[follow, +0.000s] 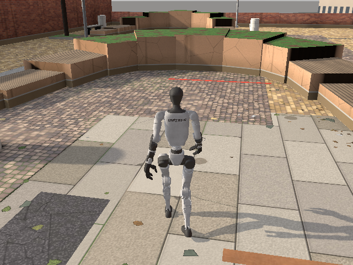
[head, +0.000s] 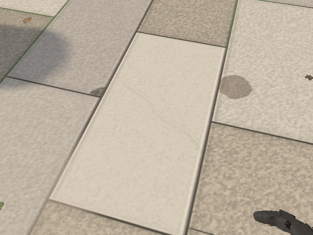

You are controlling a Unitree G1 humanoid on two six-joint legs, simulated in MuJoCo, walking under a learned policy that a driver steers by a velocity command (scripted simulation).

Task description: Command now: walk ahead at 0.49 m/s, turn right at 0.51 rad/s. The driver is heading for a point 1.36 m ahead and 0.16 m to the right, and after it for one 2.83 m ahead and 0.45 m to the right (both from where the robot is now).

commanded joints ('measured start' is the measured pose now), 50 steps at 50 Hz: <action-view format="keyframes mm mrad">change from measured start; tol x16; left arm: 1 35 131 25 -98 17 4 7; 21 -573 66 8 -327 48 51 -84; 28 -75 262 85 -209 32 37 -14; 32 -281 110 36 -188 8 17 -4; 50 -198 157 37 -80 22 48 48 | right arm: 1 325 -202 -80 26 6 7 -10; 27 527 -57 -28 85 45 5 3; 50 278 -71 -43 78 11 70 0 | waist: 1 -133 112 -283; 4 -84 27 -53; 21 -140 63 30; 25 -4 63 -152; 27 -4 -268 -370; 31 -70 -9 -139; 50 -71 -78 -59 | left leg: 1 671 461 -781 -275 -425 199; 6 292 313 -270 -398 -100 112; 20 482 307 122 -379 231 55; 24 573 327 186 -65 729 34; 26 278 282 208 436 372 -14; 27 -159 89 175 802 -515 -81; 29 -205 126 -40 820 -341 -76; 41 27 93 -38 303 -53 -71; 50 43 51 22 94 -261 3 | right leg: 1 -622 -87 -47 635 46 -5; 16 -652 -220 -189 112 535 42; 22 -593 -155 -286 -72 324 -19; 25 -212 -42 -295 -196 267 -92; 27 356 -542 443 -286 452 -290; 30 87 -449 127 -325 1122 -211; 37 -165 -318 -145 -427 1208 -101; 50 -18 -407 -199 -219 1064 -98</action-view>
